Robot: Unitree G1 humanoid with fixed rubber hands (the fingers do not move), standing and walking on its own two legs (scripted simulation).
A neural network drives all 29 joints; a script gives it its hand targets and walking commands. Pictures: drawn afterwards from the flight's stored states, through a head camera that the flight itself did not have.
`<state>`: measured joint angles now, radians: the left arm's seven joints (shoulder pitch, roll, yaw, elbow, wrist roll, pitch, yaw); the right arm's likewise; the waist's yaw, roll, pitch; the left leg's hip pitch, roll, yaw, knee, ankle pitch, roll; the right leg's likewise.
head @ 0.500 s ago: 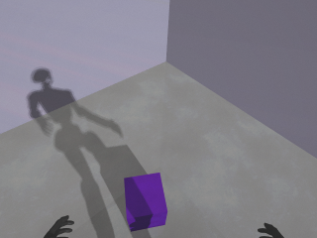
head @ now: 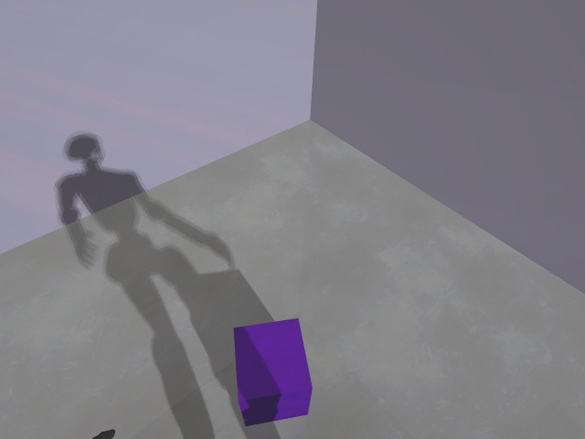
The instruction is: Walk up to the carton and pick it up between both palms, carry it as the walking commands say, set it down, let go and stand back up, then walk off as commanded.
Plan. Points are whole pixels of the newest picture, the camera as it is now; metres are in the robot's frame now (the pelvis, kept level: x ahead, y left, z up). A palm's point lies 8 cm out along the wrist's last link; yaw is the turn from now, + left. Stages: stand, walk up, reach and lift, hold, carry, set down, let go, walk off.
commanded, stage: stand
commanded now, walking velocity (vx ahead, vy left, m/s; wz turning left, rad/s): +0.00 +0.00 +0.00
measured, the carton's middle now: (271, 372) +0.45 +0.08 -0.65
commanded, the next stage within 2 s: walk off in 0.82 s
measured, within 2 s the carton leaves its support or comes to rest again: neither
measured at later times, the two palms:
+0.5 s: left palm out of the picture +0.06 +0.32 -0.11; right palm out of the picture +0.08 -0.31 -0.10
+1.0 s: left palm out of the picture +0.05 +0.32 -0.11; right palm out of the picture +0.08 -0.31 -0.10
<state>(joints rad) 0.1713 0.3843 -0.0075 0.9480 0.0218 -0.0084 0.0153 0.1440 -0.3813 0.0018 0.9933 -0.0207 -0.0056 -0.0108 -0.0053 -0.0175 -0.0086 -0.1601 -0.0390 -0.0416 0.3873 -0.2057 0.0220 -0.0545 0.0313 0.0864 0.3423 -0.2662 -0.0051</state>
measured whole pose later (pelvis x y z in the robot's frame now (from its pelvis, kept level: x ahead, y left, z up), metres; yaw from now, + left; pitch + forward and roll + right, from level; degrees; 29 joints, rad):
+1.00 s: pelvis -0.01 +0.01 +0.00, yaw +1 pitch -2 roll +0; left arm 0.16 0.40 -0.01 1.06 0.01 -0.01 0.01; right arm 0.10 -0.40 0.02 1.09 -0.01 -0.01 -0.01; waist 0.00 -0.01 0.03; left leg -0.15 -0.06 -0.06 0.36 -0.17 0.03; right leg -0.03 0.02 0.07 0.31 -0.24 0.01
